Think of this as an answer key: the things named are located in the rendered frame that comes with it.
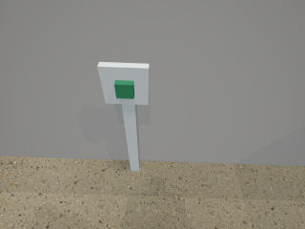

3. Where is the button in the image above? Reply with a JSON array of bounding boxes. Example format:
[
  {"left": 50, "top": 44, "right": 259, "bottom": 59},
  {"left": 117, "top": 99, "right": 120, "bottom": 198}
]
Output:
[{"left": 114, "top": 80, "right": 134, "bottom": 99}]

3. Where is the panel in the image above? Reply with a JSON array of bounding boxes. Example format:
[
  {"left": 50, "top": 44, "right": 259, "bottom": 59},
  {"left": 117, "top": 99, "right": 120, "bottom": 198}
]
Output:
[{"left": 97, "top": 62, "right": 150, "bottom": 172}]

